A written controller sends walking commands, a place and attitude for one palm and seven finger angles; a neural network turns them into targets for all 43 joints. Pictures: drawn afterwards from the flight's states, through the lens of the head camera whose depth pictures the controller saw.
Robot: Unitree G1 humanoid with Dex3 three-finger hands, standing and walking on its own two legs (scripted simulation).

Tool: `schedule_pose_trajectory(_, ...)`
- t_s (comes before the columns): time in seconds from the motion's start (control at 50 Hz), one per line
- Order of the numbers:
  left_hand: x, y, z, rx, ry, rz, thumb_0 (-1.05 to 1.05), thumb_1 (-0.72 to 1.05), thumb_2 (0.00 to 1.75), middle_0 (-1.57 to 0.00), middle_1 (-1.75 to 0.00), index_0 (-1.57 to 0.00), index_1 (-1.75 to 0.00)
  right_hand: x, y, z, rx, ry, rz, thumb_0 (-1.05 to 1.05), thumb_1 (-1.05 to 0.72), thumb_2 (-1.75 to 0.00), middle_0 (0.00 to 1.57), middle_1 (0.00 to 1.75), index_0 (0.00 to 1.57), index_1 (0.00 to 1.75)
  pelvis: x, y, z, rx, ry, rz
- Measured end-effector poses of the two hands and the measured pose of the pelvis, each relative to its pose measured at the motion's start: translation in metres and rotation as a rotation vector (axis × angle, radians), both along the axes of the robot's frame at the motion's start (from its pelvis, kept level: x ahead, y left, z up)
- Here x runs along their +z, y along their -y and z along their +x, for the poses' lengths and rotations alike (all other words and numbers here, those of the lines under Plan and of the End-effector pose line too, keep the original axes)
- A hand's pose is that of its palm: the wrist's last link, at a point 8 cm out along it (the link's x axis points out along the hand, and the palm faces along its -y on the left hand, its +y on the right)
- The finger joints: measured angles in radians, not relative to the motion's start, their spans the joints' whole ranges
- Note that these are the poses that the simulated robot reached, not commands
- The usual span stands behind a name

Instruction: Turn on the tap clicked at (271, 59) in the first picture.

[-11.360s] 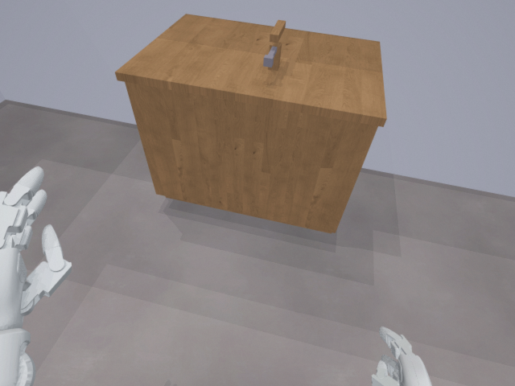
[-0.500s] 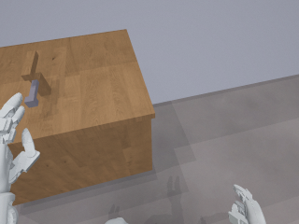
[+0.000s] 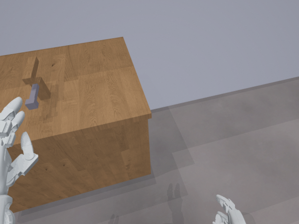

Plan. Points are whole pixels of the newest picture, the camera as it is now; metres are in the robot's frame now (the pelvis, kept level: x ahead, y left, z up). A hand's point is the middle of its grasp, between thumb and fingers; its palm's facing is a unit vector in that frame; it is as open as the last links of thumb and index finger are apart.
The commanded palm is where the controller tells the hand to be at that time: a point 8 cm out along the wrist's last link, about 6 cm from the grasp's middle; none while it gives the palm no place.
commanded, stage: come to a stop and stand still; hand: left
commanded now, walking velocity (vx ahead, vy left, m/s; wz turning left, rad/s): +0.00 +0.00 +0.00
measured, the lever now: (32, 103) +0.46 +0.44 +0.04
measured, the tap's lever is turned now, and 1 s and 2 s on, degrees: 0 0 0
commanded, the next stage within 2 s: look again from close up in 1.06 s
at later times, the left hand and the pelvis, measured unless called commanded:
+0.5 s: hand (19, 172) +0.18 +0.25 +0.16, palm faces +0.41 -0.83 -0.36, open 7.4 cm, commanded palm +0.13 +0.29 +0.18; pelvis -0.03 +0.01 +0.01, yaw +0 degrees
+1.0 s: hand (13, 163) +0.20 +0.28 +0.16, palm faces +0.40 -0.84 -0.35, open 7.4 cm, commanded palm +0.15 +0.31 +0.18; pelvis -0.02 +0.03 +0.01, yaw +0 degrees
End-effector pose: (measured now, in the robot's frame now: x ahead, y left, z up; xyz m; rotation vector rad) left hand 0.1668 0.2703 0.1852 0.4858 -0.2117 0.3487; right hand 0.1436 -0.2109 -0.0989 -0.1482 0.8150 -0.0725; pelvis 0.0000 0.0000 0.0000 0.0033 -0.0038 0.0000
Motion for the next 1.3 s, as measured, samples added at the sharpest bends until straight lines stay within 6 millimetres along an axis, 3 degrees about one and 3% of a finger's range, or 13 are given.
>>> schedule_pose_trajectory(0.12,-0.006,-0.012,0.001,0.026,0.039,-0.032,0.01,0.89,0.9,-0.22,-0.3,-0.21,-0.3,0.006,0.027,-0.014,-0.043,-0.029,-0.096,0.01,-0.91,-0.9,0.2,0.3,0.2,0.3,0.0,0.0,-0.004,0.016,0.009,-0.005)
schedule_pose_trajectory(0.26,-0.009,-0.003,-0.009,-0.011,0.029,-0.038,0.01,0.89,0.9,-0.21,-0.3,-0.21,-0.3,0.028,0.037,-0.012,-0.053,0.065,-0.126,0.01,-0.91,-0.9,0.2,0.3,0.2,0.3,0.003,0.003,-0.016,0.005,0.009,-0.009)
schedule_pose_trajectory(0.34,-0.007,-0.002,-0.019,-0.021,0.032,-0.033,0.01,0.89,0.9,-0.21,-0.3,-0.21,-0.3,0.03,0.032,-0.011,-0.043,0.091,-0.115,0.01,-0.91,-0.9,0.2,0.3,0.2,0.3,0.003,0.001,-0.022,0.005,0.007,-0.016)
schedule_pose_trajectory(0.46,-0.01,-0.016,-0.028,0.022,0.02,-0.047,0.01,0.89,0.9,-0.22,-0.3,-0.21,-0.3,0.026,0.016,-0.017,-0.026,0.071,-0.095,0.01,-0.91,-0.9,0.2,0.3,0.2,0.3,0.004,-0.006,-0.025,0.007,0.01,-0.023)
schedule_pose_trajectory(0.7,-0.018,-0.033,-0.015,0.019,0.003,-0.077,0.01,0.89,0.9,-0.21,-0.3,-0.21,-0.3,0.023,-0.016,-0.023,0.002,0.036,-0.076,0.01,-0.91,-0.9,0.2,0.3,0.2,0.3,0.007,-0.023,-0.025,0.001,0.005,-0.02)
schedule_pose_trajectory(0.96,-0.015,-0.046,-0.011,0.02,0.01,-0.062,0.01,0.89,0.9,-0.21,-0.3,-0.21,-0.3,0.029,-0.019,-0.007,-0.005,0.058,-0.097,0.01,-0.91,-0.9,0.2,0.3,0.2,0.3,0.006,-0.033,-0.016,-0.002,-0.006,-0.023)
schedule_pose_trajectory(1.16,-0.015,-0.042,-0.006,0.016,0.025,-0.075,0.01,0.89,0.9,-0.21,-0.3,-0.21,-0.3,0.032,-0.019,0.005,0.002,0.086,-0.096,0.01,-0.91,-0.9,0.2,0.3,0.2,0.3,0.006,-0.032,-0.013,-0.001,-0.007,-0.022)
schedule_pose_trajectory(1.22,0.01,-0.066,0.009,0.016,0.113,0.095,0.01,0.89,0.9,-0.22,-0.3,-0.21,-0.3,0.03,-0.022,0.003,0.06,0.072,-0.109,0.01,-0.91,-0.9,0.2,0.3,0.2,0.3,0.004,-0.027,-0.02,0.014,-0.016,-0.029)
schedule_pose_trajectory(1.26,0.019,-0.082,0.016,0.052,0.166,0.088,0.01,0.89,0.9,-0.22,-0.3,-0.21,-0.3,0.03,-0.022,0.0,0.066,0.067,-0.096,0.01,-0.91,-0.9,0.2,0.3,0.2,0.3,0.004,-0.026,-0.023,0.004,-0.016,-0.026)
schedule_pose_trajectory(1.3,0.016,-0.084,0.018,0.06,0.173,0.043,0.01,0.89,0.9,-0.21,-0.3,-0.21,-0.3,0.031,-0.022,-0.002,0.053,0.087,-0.078,0.01,-0.91,-0.9,0.2,0.3,0.2,0.3,0.005,-0.03,-0.022,-0.007,-0.014,-0.021)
